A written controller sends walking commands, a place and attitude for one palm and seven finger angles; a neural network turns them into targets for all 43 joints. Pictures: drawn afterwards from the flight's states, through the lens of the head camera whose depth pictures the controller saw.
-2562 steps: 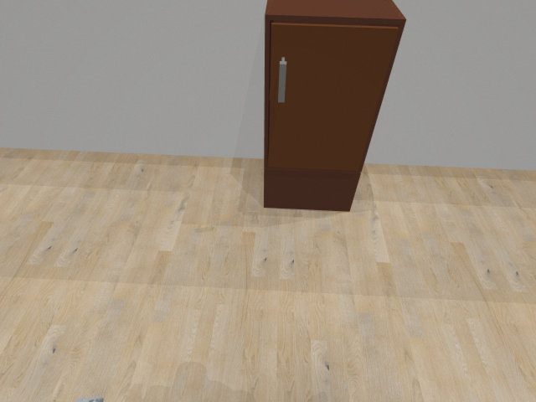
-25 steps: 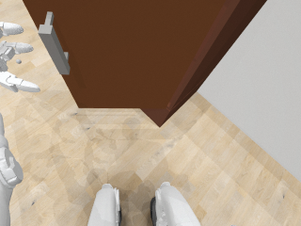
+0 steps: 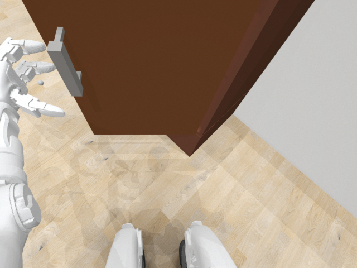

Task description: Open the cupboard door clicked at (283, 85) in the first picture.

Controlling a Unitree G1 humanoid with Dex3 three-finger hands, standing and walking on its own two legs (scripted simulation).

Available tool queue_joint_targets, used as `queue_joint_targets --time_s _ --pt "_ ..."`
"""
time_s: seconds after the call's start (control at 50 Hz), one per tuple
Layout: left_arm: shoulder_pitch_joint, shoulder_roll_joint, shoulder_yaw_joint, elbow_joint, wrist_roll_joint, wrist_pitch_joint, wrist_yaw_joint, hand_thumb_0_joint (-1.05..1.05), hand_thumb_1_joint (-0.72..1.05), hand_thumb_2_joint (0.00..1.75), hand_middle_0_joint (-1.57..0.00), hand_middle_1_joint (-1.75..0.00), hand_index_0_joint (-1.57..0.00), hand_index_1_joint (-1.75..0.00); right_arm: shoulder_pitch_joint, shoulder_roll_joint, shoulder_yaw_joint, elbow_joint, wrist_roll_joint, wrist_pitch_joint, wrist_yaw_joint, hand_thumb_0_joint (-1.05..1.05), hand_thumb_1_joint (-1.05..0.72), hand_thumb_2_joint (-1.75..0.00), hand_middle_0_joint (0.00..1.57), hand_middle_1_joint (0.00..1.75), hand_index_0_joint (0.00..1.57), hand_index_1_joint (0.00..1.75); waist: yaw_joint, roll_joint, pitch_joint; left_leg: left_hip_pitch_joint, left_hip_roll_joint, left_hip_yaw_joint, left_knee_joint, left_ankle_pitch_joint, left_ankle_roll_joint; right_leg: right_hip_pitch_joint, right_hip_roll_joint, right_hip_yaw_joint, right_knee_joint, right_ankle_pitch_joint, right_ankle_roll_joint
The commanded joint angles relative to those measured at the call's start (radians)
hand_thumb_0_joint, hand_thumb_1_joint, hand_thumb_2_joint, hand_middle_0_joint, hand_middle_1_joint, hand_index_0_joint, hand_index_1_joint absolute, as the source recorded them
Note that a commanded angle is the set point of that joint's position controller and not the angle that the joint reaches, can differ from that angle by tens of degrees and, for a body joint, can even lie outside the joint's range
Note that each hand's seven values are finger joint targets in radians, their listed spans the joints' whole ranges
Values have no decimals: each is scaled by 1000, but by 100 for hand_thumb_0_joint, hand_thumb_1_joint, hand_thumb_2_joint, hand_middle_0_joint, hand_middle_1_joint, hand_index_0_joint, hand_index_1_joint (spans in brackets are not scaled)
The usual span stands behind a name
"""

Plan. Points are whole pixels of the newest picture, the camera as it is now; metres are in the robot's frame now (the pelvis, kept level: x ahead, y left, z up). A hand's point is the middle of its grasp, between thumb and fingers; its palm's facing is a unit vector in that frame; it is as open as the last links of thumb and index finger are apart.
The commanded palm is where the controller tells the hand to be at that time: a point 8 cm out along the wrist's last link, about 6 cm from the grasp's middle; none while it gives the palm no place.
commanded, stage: slide the fingers in behind the handle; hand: left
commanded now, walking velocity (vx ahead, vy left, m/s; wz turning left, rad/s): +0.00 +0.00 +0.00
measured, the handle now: (69, 64) +0.53 +0.21 +0.06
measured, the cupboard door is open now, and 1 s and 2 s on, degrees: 47 47 45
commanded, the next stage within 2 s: close the thumb around the handle in 1.10 s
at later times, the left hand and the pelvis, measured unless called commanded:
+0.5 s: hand (55, 85) +0.48 +0.23 +0.05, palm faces +0.01 -1.00 -0.01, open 14.0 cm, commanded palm +0.47 +0.26 +0.05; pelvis +0.00 +0.00 +0.00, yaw +1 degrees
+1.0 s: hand (66, 84) +0.48 +0.21 +0.05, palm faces +0.02 -1.00 -0.02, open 13.9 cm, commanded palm +0.46 +0.24 +0.05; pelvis +0.00 +0.00 +0.00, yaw +1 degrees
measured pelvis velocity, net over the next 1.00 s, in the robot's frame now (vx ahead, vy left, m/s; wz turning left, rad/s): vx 0.00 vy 0.00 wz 0.01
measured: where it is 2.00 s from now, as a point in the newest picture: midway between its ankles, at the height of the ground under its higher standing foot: outside the picture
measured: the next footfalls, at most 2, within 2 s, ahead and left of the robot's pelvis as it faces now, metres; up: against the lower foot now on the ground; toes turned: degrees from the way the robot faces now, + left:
none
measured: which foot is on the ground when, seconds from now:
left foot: down 0.00-1.00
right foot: down 0.00-1.00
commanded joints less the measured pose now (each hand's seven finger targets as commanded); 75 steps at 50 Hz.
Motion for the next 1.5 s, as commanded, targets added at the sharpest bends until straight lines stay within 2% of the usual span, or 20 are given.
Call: queue_joint_targets --time_s 0.0,0.06,0.14,0.26,0.52,0.58,0.66,0.74,0.8,0.86,0.94,1.04,1.08,1.14,1.18,1.3,1.32,1.38,1.44,1.48 --pt "-371 260 13 -189 -26 -71 2 0 -50 30 -30 -120 -30 -120 151 -203 -72 -50 1 -10 -14 0 -90 -90 20 30 20 30 0 150 -456 461 -13 -69 -150 412 -9 136 14 10 -125 265 -31" --pt "-392 240 4 -238 -30 -91 7 0 -50 30 -30 -120 -30 -120 151 -202 -78 -48 -1 -15 -15 0 -90 -90 20 30 20 30 3 180 -508 522 -11 -75 -150 439 -12 121 14 8 -121 267 -35" --pt "-401 200 -25 -199 -32 -90 20 0 -50 30 -30 -120 -30 -120 146 -200 -75 -41 -1 -20 -15 0 -90 -90 20 30 20 30 -8 173 -452 491 -15 -78 -149 396 -11 90 13 6 -121 234 -37" --pt "-408 223 -7 -202 -18 -96 40 0 -50 30 -30 -120 -30 -120 143 -201 -74 -42 -4 -22 -15 0 -90 -90 20 30 20 30 3 166 -496 483 -16 -74 -145 398 -12 122 12 13 -115 245 -35" --pt "-436 143 -50 -217 -8 -100 95 0 -50 30 -30 -120 -30 -120 150 -193 -80 -33 -12 -21 -5 0 -90 -90 20 30 20 30 -10 168 -494 523 -13 -87 -155 411 -20 89 10 0 -116 235 -37" --pt "-454 62 -118 -234 -5 -110 98 0 -50 30 -30 -120 -30 -120 150 -185 -84 -26 -13 -20 1 0 -90 -90 20 30 20 30 -24 184 -500 564 -10 -94 -154 434 -25 64 12 -3 -119 240 -38" --pt "-450 136 -47 -214 -7 -107 120 0 -50 30 -30 -120 -30 -120 159 -192 -81 -26 -15 -17 -1 0 -90 -90 20 30 20 30 -7 149 -512 503 -18 -81 -152 413 -17 121 11 5 -115 253 -37" --pt "-408 87 -84 -252 2 -125 124 0 -50 30 -30 -120 -30 -120 154 -176 -83 -37 -16 -15 9 0 -90 -90 20 30 20 30 -1 183 -527 539 -20 -74 -147 480 -17 132 13 6 -110 301 -40" --pt "-391 97 -68 -207 -4 -117 127 0 -50 30 -30 -120 -30 -120 149 -180 -82 -36 -12 -7 9 0 -90 -90 20 30 20 30 -3 128 -477 484 -22 -68 -156 426 -16 158 14 9 -124 283 -35" --pt "-389 144 -30 -209 -4 -120 129 0 -50 30 -30 -120 -30 -120 148 -185 -79 -42 -12 -7 6 0 -90 -90 20 30 20 30 8 139 -490 480 -23 -65 -159 413 -16 163 13 12 -121 275 -35" --pt "-378 88 -73 -238 -8 -134 124 0 -50 30 -30 -120 -30 -120 142 -173 -82 -51 -11 -9 8 0 -90 -90 20 30 20 30 4 158 -491 503 -24 -60 -155 441 -15 163 13 11 -116 301 -37" --pt "-388 98 -67 -181 -14 -122 119 0 -50 30 -30 -120 -30 -120 141 -183 -78 -48 -7 -8 3 0 -90 -90 20 30 20 30 -11 98 -430 423 -28 -56 -157 356 -7 166 13 19 -128 260 -32" --pt "-412 147 -39 -208 -6 -128 120 0 -50 30 -30 -120 -30 -120 141 -186 -80 -46 -8 -9 -1 0 -90 -90 20 30 20 30 2 127 -477 436 -28 -54 -155 367 -9 187 9 28 -124 272 -31" --pt "-387 93 -72 -232 -13 -143 115 0 -50 30 -30 -120 -30 -120 138 -178 -84 -49 -9 -15 2 0 -90 -90 20 30 20 30 2 147 -508 495 -27 -58 -147 416 -12 164 11 20 -117 289 -36" --pt "-394 121 -53 -222 -12 -140 115 0 -50 30 -30 -120 -30 -120 138 -183 -83 -40 -9 -12 2 0 -90 -90 20 30 20 30 6 141 -503 483 -25 -61 -151 408 -15 171 10 20 -119 284 -34" --pt "-414 123 -59 -189 -11 -115 112 0 -16 44 -32 -124 -32 -124 133 -182 -78 -43 -5 -13 -3 0 -90 -90 20 30 20 30 -11 103 -450 401 -30 -47 -147 339 -4 189 9 32 -130 265 -27" --pt "-400 155 -34 -184 -9 -116 114 0 -11 47 -33 -124 -33 -124 134 -186 -77 -46 -4 -14 -5 0 -90 -90 20 30 20 30 1 95 -455 389 -30 -48 -151 330 -5 204 10 35 -130 258 -29" --pt "-417 121 -61 -223 -10 -135 109 0 6 54 -34 -126 -34 -126 131 -179 -79 -46 -7 -20 -2 0 -90 -90 20 30 20 30 3 158 -513 460 -29 -53 -144 377 -11 178 10 30 -119 274 -32" --pt "-413 96 -80 -195 -15 -130 105 0 23 61 -35 -128 -35 -128 137 -180 -78 -41 -7 -22 -2 0 -90 -90 20 30 20 30 -11 140 -477 451 -27 -59 -143 372 -8 153 14 23 -118 263 -33" --pt "-416 138 -50 -164 -11 -116 105 0 34 66 -36 -129 -36 -129 141 -191 -79 -32 -6 -19 -5 0 -90 -90 20 30 20 30 -13 113 -457 421 -25 -59 -145 343 -8 153 11 24 -124 246 -30"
